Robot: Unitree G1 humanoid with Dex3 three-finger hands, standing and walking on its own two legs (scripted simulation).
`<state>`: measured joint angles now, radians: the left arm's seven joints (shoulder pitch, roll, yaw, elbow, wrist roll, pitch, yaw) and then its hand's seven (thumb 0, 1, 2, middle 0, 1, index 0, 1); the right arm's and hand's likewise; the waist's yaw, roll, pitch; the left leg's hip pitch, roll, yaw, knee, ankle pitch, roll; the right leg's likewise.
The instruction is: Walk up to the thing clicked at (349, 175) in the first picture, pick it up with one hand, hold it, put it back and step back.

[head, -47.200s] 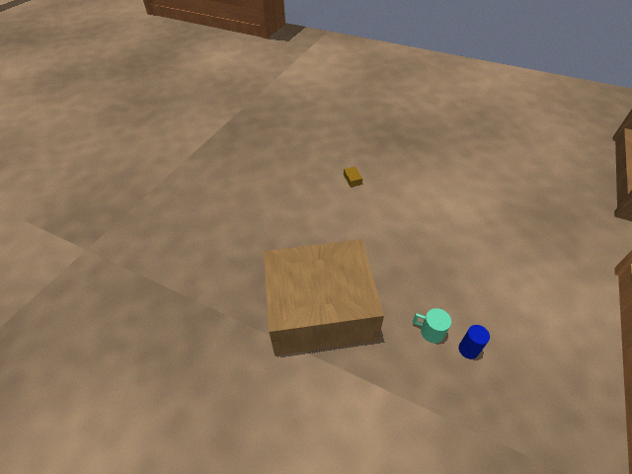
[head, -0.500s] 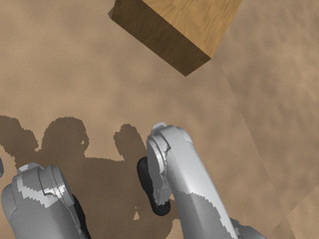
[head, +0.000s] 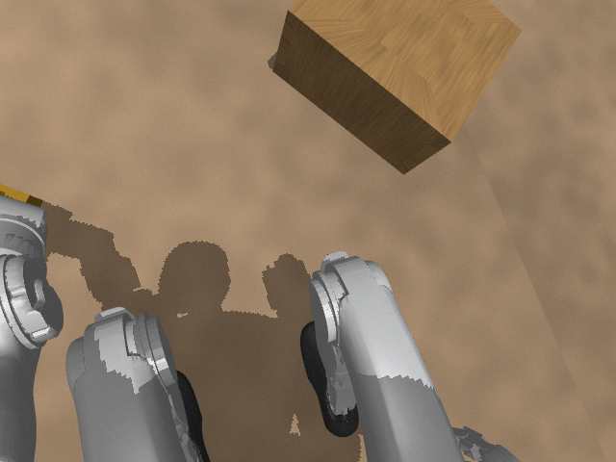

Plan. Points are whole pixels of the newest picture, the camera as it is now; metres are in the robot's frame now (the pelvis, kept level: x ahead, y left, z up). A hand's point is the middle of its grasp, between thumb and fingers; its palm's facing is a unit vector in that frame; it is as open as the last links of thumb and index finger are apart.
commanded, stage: lift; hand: left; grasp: from above
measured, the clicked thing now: out of the picture +0.46 +0.32 -0.20
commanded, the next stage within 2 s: hold in 1.40 s
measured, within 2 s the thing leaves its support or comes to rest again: neither
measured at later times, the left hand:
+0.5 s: hand out of the picture +0.38 +0.30 +0.01, palm faces -0.18 -0.39 -0.90, open 8.7 cm
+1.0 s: hand out of the picture +0.36 +0.26 +0.21, palm faces -0.23 -0.41 -0.88, open 8.8 cm
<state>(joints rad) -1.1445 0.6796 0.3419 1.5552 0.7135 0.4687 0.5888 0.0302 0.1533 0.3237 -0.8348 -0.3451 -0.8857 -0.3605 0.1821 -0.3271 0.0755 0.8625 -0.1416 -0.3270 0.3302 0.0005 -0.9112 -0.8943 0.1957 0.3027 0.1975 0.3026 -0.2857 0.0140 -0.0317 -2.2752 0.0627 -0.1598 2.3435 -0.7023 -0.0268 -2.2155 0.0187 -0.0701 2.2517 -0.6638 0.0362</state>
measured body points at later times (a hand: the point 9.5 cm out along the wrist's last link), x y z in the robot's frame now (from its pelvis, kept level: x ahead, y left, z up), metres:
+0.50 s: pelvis -0.01 -0.01 +0.11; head +0.17 +0.01 +0.52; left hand +0.39 +0.32 +0.06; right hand +0.10 -0.27 -0.03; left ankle +0.07 +0.14 -0.32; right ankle +0.10 -0.12 -0.32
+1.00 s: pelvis +0.06 -0.02 +0.30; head +0.15 -0.01 +0.74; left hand +0.38 +0.28 +0.26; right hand +0.18 -0.28 +0.17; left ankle +0.07 +0.14 -0.32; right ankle +0.10 -0.13 -0.32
